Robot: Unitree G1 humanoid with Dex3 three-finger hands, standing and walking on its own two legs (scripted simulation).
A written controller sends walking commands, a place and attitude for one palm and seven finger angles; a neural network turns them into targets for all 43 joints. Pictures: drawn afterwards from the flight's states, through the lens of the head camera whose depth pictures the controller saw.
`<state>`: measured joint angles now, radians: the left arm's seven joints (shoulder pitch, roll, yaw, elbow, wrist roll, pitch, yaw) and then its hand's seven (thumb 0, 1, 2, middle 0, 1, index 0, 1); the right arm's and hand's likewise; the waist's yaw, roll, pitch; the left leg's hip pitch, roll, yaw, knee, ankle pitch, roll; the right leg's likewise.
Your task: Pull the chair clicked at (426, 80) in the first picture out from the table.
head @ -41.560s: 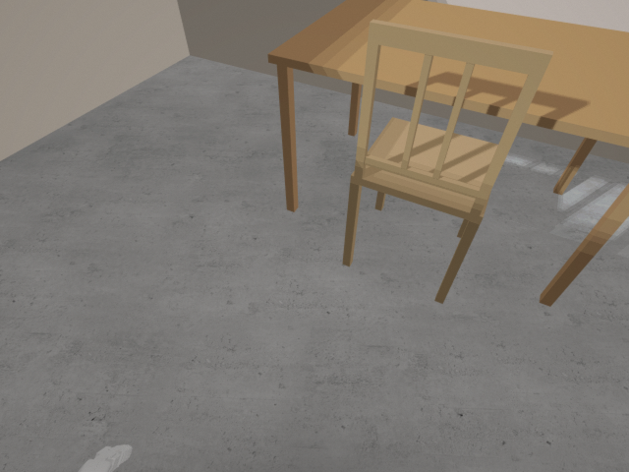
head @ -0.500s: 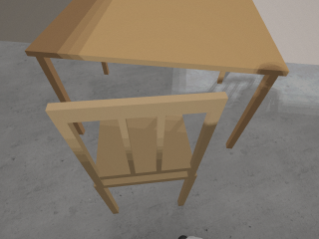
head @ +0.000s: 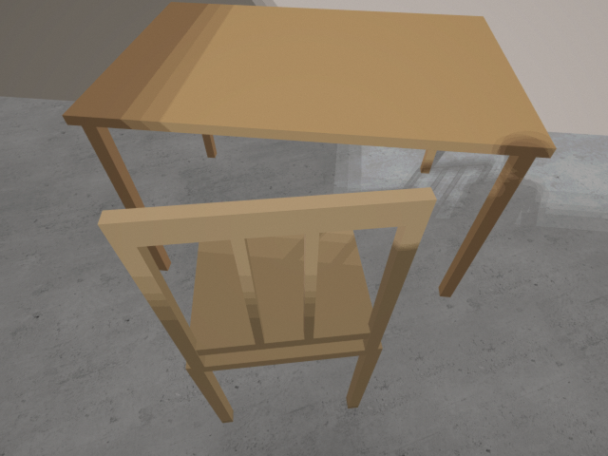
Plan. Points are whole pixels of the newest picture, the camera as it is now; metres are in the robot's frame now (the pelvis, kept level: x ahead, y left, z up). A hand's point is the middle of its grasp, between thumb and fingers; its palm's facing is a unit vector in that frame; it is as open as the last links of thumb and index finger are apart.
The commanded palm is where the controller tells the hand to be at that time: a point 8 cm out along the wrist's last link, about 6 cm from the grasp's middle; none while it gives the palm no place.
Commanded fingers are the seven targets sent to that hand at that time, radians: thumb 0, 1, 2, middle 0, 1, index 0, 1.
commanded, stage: let the arm hang, fingers relaxed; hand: left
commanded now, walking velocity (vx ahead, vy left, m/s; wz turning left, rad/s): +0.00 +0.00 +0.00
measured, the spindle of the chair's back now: (251, 297) +0.36 +0.11 -0.05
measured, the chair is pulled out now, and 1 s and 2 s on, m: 0.30 0.30 0.30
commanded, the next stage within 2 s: look to check the result in 0.14 s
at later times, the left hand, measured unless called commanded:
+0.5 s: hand out of the picture +0.03 +0.18 -0.17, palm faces +0.05 -0.98 -0.21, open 7.3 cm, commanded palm none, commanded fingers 0.00 0.90 0.90 -0.20 -0.30 -0.20 -0.30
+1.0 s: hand out of the picture +0.03 +0.18 -0.17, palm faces +0.04 -0.97 -0.22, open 7.3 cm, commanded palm none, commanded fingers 0.00 0.90 0.90 -0.20 -0.30 -0.20 -0.30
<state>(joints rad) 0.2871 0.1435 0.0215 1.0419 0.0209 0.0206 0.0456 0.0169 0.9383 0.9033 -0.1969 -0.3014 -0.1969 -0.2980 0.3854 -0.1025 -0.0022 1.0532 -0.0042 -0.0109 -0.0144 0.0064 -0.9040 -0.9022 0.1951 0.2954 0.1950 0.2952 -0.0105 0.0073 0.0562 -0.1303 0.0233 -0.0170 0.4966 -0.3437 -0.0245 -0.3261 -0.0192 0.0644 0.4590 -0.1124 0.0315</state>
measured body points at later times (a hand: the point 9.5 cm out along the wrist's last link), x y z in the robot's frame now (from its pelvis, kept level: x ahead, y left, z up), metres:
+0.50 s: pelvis +0.02 +0.01 +0.00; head +0.04 +0.01 +0.45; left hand +0.03 +0.23 -0.16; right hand -0.01 -0.20 -0.16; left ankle -0.05 +0.14 -0.73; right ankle +0.09 -0.14 -0.73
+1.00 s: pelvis +0.02 +0.00 +0.00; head +0.04 +0.00 +0.45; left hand +0.03 +0.23 -0.15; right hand -0.01 -0.20 -0.16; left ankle -0.05 +0.14 -0.73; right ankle +0.09 -0.14 -0.73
